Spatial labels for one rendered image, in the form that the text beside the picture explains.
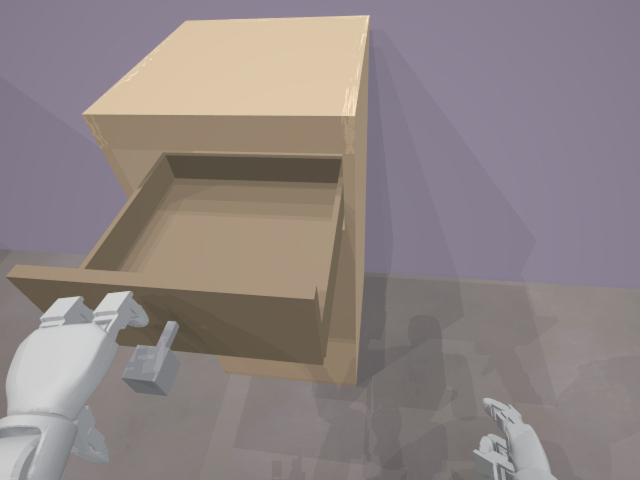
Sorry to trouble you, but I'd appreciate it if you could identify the cabinet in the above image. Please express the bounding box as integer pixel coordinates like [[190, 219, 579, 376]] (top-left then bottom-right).
[[81, 15, 370, 387]]

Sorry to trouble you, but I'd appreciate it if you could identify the left robot forearm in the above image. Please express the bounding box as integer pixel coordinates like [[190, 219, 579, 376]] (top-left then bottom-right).
[[0, 412, 78, 480]]

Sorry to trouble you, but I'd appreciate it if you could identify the drawer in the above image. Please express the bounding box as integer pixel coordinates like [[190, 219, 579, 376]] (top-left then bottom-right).
[[6, 152, 344, 365]]

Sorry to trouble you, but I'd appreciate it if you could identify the handle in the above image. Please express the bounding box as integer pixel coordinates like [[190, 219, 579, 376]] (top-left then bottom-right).
[[121, 321, 181, 396]]

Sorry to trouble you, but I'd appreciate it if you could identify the robot left hand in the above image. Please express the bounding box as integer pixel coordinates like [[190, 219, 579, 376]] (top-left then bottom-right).
[[6, 291, 149, 464]]

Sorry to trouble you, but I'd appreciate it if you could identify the robot right hand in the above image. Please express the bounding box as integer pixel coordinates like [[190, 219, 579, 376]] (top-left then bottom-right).
[[473, 398, 551, 480]]

